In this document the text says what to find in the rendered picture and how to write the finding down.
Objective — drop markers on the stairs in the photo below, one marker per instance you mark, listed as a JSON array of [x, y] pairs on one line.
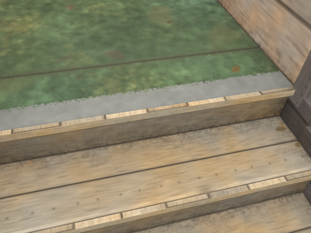
[[52, 193]]

